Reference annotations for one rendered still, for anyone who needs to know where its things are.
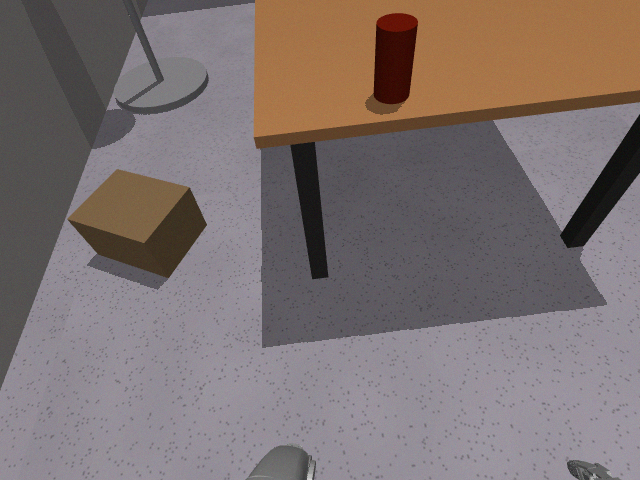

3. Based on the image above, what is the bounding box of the table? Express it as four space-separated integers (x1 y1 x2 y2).
254 0 640 279

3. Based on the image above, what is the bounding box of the coat stand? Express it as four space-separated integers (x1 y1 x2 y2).
114 0 209 114

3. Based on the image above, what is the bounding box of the right robot hand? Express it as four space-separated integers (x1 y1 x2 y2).
567 460 621 480

